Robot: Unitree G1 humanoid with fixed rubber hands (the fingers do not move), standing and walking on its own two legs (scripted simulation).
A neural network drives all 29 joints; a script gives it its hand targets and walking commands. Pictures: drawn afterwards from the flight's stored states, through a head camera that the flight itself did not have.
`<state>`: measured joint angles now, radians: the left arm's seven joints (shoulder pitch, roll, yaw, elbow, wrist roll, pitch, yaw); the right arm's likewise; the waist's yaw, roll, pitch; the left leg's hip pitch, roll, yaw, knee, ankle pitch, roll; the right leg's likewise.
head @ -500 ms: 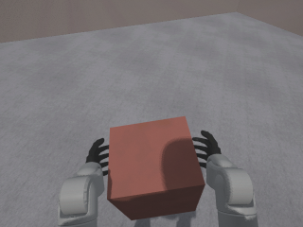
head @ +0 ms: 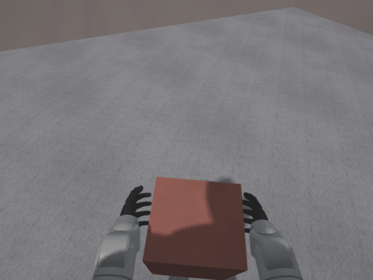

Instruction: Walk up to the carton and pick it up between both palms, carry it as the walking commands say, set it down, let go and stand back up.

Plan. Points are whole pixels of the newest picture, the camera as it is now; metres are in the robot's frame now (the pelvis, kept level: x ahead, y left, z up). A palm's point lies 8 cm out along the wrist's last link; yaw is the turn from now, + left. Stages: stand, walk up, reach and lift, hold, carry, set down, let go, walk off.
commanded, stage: set down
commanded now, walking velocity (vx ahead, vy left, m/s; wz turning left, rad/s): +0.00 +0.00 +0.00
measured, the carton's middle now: (192, 233) +0.26 -0.01 -0.09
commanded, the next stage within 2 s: none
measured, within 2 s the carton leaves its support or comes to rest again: neither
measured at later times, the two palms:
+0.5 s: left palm (138, 218) +0.29 +0.13 -0.05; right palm (252, 212) +0.29 -0.15 -0.03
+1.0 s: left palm (151, 219) +0.32 +0.11 -0.14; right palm (249, 220) +0.31 -0.17 -0.13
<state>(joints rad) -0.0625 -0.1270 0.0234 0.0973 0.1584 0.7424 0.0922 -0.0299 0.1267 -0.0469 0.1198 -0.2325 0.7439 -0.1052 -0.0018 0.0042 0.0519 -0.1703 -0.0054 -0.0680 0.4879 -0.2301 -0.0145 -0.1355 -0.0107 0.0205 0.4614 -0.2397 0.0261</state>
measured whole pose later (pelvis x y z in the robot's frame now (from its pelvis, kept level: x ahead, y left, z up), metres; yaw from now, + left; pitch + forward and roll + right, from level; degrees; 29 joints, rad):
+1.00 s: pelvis -0.03 -0.01 -0.07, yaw -3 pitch +26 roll +0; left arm -0.49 -0.23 0.40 0.56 0.26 0.21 0.16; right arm -0.49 0.18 -0.39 0.53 -0.30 0.25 -0.08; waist -0.01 0.01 -0.12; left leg -1.07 -0.05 -0.10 0.95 -0.33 -0.04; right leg -1.07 0.05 0.10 0.95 -0.34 0.03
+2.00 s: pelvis -0.07 +0.00 -0.22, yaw -2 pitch +41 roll -1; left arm -0.81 -0.11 0.37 0.68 0.15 0.21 0.24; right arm -0.83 0.05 -0.38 0.69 -0.17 0.22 -0.14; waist -0.03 0.02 -0.15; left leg -1.79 -0.13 -0.13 1.58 -0.50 -0.07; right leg -1.78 0.10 0.10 1.58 -0.51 0.07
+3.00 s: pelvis -0.11 +0.00 -0.34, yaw -2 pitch +31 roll +0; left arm -1.32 0.08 0.27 0.67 -0.02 0.24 0.33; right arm -1.33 -0.17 -0.26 0.65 -0.02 0.28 -0.22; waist -0.02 0.03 0.54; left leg -1.99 -0.17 -0.10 2.00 -0.55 -0.10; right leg -1.98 0.15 0.11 2.00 -0.56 0.11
